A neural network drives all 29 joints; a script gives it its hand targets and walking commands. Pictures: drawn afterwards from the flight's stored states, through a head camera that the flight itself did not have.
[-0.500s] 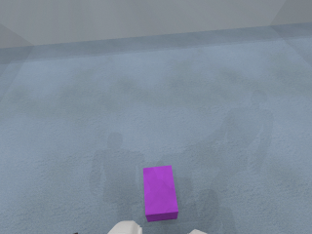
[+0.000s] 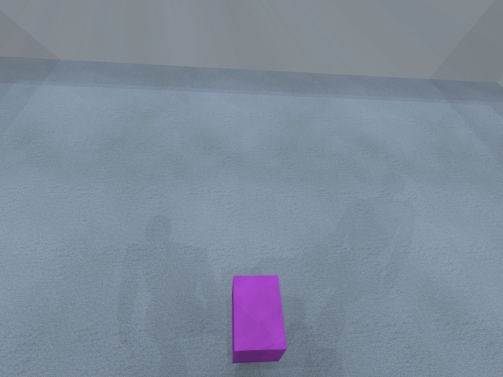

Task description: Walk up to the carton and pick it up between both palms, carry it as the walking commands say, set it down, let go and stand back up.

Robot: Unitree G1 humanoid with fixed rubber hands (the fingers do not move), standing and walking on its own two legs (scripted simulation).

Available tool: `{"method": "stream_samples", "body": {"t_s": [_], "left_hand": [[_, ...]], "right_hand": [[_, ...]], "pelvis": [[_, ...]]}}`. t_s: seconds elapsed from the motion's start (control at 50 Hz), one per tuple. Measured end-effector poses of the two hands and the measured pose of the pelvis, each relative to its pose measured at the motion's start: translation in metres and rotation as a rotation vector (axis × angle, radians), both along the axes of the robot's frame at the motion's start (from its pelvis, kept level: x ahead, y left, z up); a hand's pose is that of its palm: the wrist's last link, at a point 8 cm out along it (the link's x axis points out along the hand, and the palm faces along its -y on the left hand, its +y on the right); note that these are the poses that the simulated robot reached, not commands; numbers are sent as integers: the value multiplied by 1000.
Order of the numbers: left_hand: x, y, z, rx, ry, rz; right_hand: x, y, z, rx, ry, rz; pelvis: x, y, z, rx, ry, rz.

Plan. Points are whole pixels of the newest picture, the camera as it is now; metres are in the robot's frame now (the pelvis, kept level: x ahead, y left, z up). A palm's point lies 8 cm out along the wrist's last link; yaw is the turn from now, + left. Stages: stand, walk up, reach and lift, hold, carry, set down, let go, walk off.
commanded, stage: walk up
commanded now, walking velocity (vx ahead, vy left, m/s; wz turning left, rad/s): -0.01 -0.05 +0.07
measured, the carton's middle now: (255, 318) +0.44 -0.06 -0.69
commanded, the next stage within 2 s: none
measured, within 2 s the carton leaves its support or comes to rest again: neither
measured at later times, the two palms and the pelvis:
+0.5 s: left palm out of the picture -0.01 +0.17 -0.16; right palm out of the picture +0.01 -0.30 -0.14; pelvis -0.01 -0.06 -0.01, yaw +1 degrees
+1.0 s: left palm out of the picture +0.00 +0.09 -0.15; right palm out of the picture -0.01 -0.34 -0.14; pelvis +0.00 -0.12 +0.00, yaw +2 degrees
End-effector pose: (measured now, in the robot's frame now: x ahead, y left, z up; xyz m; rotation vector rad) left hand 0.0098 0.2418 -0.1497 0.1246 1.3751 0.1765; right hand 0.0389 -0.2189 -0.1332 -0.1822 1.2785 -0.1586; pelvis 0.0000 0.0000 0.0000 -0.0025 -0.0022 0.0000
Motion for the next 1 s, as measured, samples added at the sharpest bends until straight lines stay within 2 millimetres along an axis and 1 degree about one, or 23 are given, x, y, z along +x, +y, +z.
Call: {"method": "stream_samples", "body": {"t_s": [0.1, 0.14, 0.2, 0.28, 0.34, 0.38, 0.42, 0.46, 0.54, 0.58, 0.62, 0.64, 0.68, 0.76, 0.84, 0.92, 1.0], "left_hand": [[9, -9, 2, 39, -16, -6], [13, -17, 5, 50, -34, -2], [17, -29, 10, 55, -70, 5], [8, -43, 6, 38, -63, 15], [-4, -50, -5, 7, -32, 26], [-11, -53, -15, -15, -10, 26], [-17, -58, -18, -29, 13, 23], [-18, -63, -17, -38, 23, 26], [-12, -76, -6, -40, -1, 0], [-5, -82, 0, -24, -20, 1], [1, -89, 2, 11, -48, -1], [3, -93, 1, 29, -61, 0], [4, -104, 6, 43, -70, 5], [3, -125, 14, 41, -64, 4], [1, -140, 7, 7, -53, 17], [-3, -145, -1, -13, -20, 21], [-9, -148, -1, -24, -9, 28]], "right_hand": [[3, -16, -13, 15, -7, -27], [1, -25, -18, 22, 6, -30], [-3, -36, -20, 25, 34, -19], [-1, -46, -17, 5, 59, 12], [2, -51, -13, -30, 45, 32], [0, -55, -11, -55, 31, 28], [-7, -61, -7, -72, 21, 0], [-17, -69, -4, -83, 27, -27], [-38, -87, -4, -70, 73, -40], [-44, -96, -9, -50, 97, -44], [-49, -107, -18, -26, 117, -49], [-50, -111, -23, -11, 125, -52], [-53, -118, -28, 17, 146, -53], [-52, -124, -25, 40, 164, -37], [-47, -126, -22, 31, 149, -17], [-45, -122, -13, 26, 132, -27], [-45, -116, -10, 41, 131, -31]], "pelvis": [[2, -12, -7, 21, 18, -13], [1, -18, -8, 9, 14, -5], [0, -25, -6, 4, 8, 29], [-5, -32, -5, 11, 5, 39], [-9, -35, -9, -1, 3, 47], [-12, -38, -12, 4, -2, 43], [-14, -43, -12, 8, -3, 25], [-14, -49, -10, -1, -3, 22], [-10, -64, -5, -12, -7, 9], [-7, -74, -5, -15, -6, 12], [-6, -87, -9, -2, -9, 10], [-6, -94, -12, 7, -9, 8], [-5, -102, -11, 1, -10, 21], [-5, -112, -4, 10, -2, 27], [-6, -116, -4, -6, -4, 37], [-4, -122, -1, 9, -19, 28], [-1, -124, 2, 8, -24, 28]]}}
